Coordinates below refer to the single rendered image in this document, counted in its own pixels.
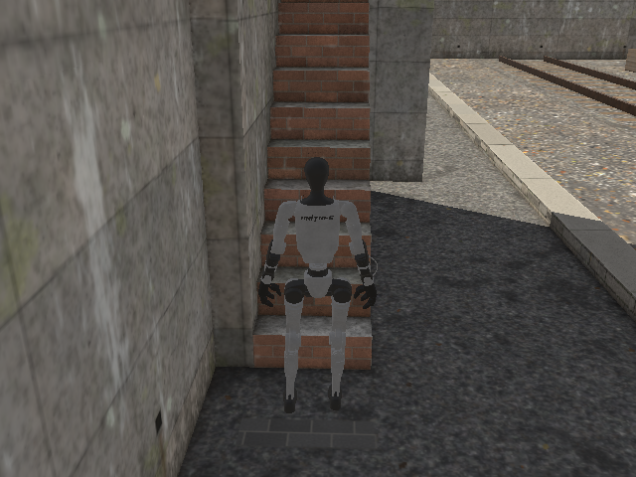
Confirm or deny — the right robot shin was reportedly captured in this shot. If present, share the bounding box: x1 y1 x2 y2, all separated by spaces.
331 332 346 397

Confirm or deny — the robot right upper arm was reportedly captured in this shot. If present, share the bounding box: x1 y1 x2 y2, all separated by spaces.
338 200 365 255

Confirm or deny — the left robot hand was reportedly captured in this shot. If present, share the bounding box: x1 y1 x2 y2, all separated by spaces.
258 281 281 307

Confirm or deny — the right robot forearm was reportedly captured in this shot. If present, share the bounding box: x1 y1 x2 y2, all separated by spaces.
355 239 374 286

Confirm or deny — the robot right foot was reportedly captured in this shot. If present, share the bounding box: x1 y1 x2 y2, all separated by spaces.
328 385 342 410

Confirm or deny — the right robot hand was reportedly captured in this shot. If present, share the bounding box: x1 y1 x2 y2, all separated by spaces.
354 282 378 309

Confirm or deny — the robot left upper arm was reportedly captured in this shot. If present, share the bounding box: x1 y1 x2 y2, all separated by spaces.
270 201 296 254

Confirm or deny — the left robot forearm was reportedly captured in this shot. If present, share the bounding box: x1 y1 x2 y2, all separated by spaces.
261 239 280 284

